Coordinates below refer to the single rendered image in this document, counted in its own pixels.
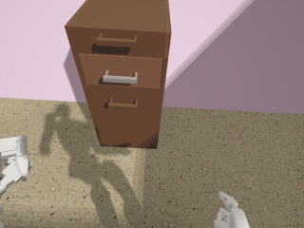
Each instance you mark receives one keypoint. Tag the right robot hand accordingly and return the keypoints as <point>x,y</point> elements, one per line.
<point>235,219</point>

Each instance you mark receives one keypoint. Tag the left robot hand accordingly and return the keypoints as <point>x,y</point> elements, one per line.
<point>14,155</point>

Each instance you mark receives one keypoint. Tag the cabinet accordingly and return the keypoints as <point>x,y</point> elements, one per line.
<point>148,22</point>

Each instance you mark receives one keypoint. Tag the drawer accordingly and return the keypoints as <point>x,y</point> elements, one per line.
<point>94,66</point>

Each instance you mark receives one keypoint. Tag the handle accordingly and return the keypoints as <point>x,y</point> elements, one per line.
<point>116,42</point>
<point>122,106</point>
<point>120,79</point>

